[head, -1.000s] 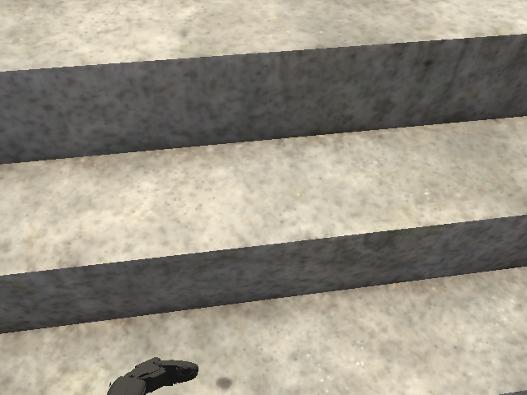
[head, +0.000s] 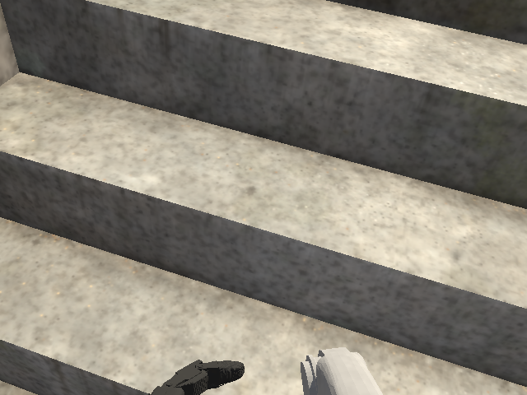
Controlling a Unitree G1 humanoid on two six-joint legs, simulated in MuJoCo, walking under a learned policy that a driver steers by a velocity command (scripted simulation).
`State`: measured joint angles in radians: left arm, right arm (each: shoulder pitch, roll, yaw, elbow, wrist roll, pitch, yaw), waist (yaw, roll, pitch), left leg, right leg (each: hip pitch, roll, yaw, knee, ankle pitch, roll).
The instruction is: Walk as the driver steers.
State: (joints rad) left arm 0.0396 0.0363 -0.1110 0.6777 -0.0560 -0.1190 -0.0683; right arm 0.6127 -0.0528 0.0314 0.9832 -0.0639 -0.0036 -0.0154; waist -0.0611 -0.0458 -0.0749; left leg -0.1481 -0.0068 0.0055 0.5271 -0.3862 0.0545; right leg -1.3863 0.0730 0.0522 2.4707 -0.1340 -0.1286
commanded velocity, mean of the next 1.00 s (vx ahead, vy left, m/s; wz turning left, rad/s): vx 0.50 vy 0.00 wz -0.25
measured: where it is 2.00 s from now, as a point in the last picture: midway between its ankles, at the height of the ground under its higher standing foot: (300, 194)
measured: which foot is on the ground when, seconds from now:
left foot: down 0.00-0.16, up 0.18-0.60, down 0.62-1.00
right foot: up 0.00-0.20, down 0.22-0.62, up 0.64-0.92, down 0.94-1.00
